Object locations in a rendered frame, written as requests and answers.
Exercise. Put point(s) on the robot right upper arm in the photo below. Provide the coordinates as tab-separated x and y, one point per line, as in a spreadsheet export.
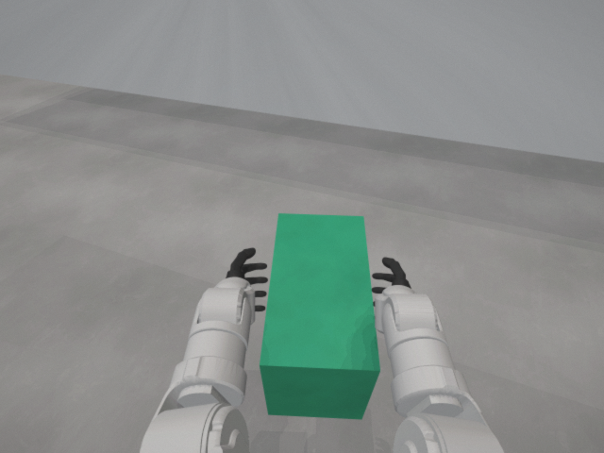
431	433

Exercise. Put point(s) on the robot left forearm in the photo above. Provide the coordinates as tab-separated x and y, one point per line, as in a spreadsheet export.
212	368

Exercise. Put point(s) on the robot right forearm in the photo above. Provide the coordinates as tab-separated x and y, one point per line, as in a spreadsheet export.
425	378

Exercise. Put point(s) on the right robot hand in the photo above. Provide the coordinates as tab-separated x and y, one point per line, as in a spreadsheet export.
397	278

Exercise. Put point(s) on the robot left upper arm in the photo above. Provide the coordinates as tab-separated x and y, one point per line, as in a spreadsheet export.
211	428

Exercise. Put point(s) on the left robot hand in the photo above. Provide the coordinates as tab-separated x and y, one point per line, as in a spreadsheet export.
239	269

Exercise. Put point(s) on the carton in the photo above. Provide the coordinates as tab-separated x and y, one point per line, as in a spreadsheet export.
319	353

